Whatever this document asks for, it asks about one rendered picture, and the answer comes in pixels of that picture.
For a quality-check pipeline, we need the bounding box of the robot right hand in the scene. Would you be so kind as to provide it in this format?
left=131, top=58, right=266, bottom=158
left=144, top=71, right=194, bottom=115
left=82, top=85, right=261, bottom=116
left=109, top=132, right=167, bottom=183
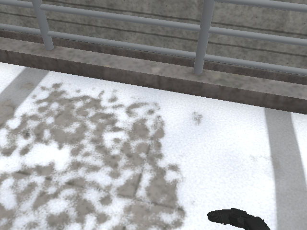
left=207, top=208, right=271, bottom=230

